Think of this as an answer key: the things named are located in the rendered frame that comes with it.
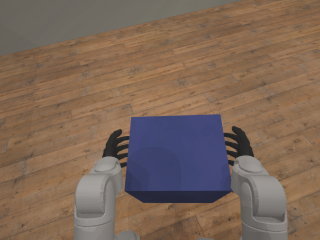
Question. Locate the left robot hand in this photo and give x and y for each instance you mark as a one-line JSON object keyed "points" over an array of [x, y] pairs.
{"points": [[111, 148]]}

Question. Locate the right robot forearm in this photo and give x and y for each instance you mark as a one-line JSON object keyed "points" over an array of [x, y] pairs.
{"points": [[263, 202]]}

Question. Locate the left robot thigh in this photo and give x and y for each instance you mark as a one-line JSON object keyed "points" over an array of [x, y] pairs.
{"points": [[128, 235]]}

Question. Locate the left robot forearm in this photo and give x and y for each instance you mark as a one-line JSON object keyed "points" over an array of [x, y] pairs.
{"points": [[95, 201]]}

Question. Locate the right robot hand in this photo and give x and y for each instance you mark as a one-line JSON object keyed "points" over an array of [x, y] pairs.
{"points": [[243, 147]]}

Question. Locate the carton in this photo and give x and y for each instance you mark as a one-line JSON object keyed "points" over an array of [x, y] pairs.
{"points": [[177, 159]]}

